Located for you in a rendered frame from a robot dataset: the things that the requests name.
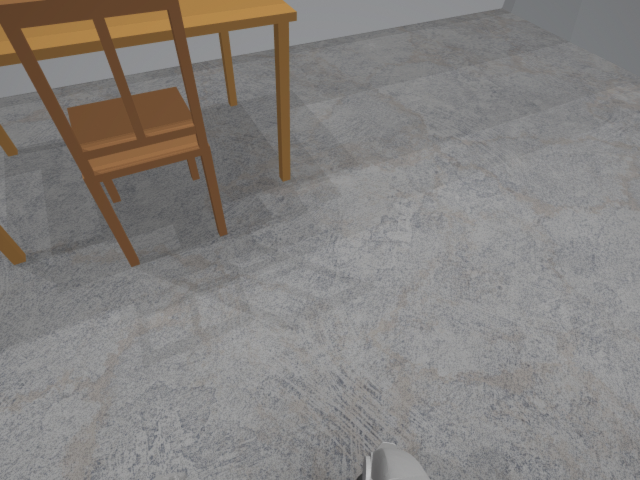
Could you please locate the right robot thigh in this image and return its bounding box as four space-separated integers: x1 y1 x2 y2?
362 448 430 480

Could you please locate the robot right shin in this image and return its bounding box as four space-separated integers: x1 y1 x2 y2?
376 442 397 450

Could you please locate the table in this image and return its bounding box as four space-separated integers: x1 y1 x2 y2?
0 0 297 265

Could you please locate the chair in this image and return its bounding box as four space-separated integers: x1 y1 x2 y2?
0 0 228 267

